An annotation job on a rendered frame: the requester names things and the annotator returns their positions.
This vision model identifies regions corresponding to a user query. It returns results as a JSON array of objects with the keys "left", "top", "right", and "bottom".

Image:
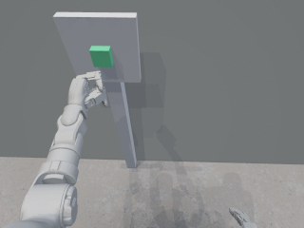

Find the robot left forearm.
[{"left": 19, "top": 104, "right": 88, "bottom": 220}]

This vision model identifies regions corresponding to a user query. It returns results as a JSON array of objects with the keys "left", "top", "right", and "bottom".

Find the panel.
[{"left": 52, "top": 11, "right": 142, "bottom": 169}]

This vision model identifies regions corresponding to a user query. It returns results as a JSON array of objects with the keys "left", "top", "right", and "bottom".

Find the button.
[{"left": 89, "top": 46, "right": 114, "bottom": 67}]

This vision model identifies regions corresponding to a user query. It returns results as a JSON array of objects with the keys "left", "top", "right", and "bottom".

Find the left robot upper arm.
[{"left": 2, "top": 183, "right": 78, "bottom": 228}]

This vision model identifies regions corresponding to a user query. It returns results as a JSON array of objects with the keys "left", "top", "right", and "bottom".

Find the left robot hand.
[{"left": 67, "top": 70, "right": 108, "bottom": 113}]

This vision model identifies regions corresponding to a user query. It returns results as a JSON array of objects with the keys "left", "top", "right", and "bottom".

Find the right robot hand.
[{"left": 229, "top": 207, "right": 257, "bottom": 228}]

